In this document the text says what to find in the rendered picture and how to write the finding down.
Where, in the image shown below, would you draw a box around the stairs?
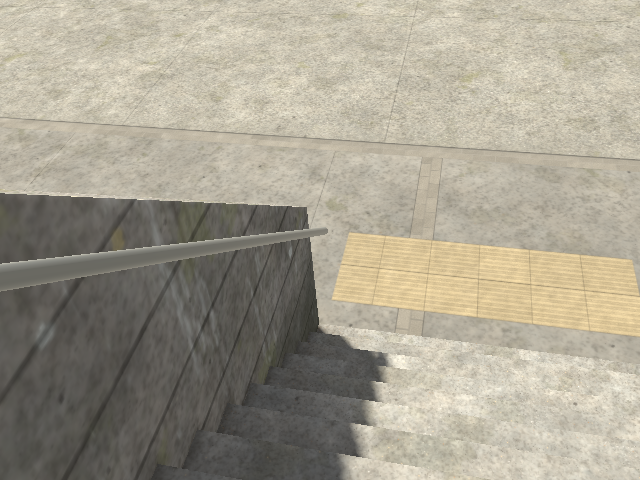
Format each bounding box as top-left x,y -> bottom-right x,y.
151,323 -> 640,480

